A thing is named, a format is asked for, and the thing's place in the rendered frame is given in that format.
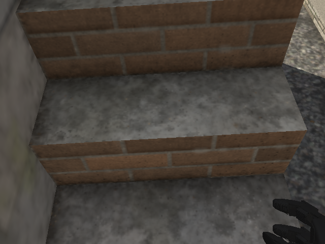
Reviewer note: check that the right robot hand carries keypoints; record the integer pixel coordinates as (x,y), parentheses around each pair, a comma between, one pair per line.
(304,212)

